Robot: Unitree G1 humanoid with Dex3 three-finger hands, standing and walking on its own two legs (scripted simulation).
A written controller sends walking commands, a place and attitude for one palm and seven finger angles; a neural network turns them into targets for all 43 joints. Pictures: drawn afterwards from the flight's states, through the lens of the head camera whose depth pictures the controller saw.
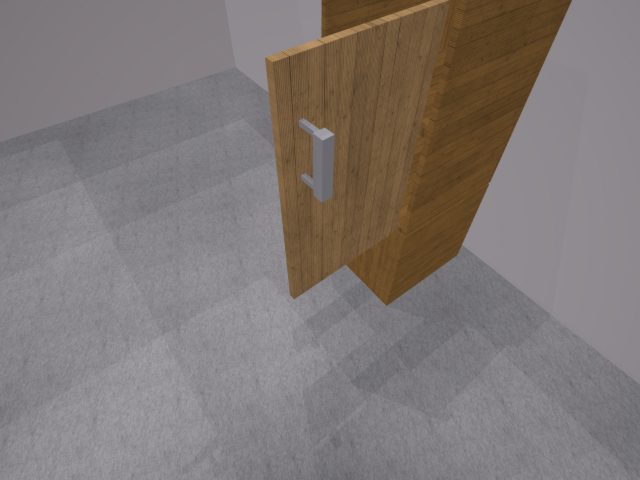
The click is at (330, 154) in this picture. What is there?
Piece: cupboard door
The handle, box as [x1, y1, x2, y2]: [299, 118, 334, 201]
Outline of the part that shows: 303,118 299,120 299,125 313,136 313,178 312,179 304,173 301,175 301,179 313,189 313,194 320,201 323,201 330,197 332,194 334,134 325,128 318,129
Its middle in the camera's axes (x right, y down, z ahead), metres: -0.01 -0.13 +0.63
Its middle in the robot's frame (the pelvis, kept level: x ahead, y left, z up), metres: +0.57 +0.04 +0.07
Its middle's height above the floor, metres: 0.85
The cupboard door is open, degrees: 92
